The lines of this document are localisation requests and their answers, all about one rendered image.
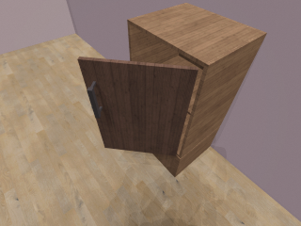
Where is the cupboard door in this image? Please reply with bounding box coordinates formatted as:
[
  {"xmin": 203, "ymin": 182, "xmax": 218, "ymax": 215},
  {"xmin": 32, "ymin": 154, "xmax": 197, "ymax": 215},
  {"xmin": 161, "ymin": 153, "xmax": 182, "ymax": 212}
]
[{"xmin": 77, "ymin": 56, "xmax": 198, "ymax": 156}]

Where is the handle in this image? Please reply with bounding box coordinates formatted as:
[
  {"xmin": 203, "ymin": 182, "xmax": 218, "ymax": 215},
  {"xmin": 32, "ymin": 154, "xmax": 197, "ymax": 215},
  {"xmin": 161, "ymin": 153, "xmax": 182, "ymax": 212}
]
[{"xmin": 87, "ymin": 81, "xmax": 103, "ymax": 119}]

